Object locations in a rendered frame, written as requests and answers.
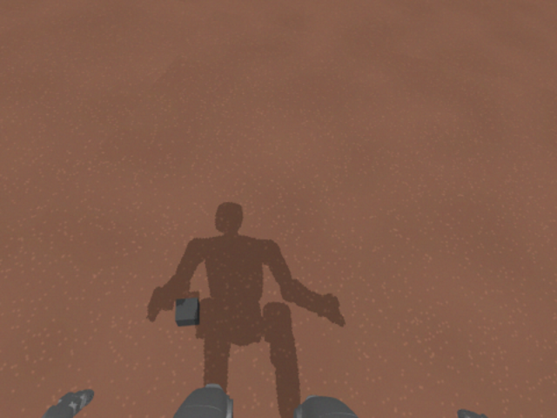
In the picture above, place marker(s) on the left robot hand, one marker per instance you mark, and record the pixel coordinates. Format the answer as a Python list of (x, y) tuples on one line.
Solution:
[(70, 404)]

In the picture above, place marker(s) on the cube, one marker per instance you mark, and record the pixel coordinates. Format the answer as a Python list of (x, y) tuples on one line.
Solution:
[(187, 312)]

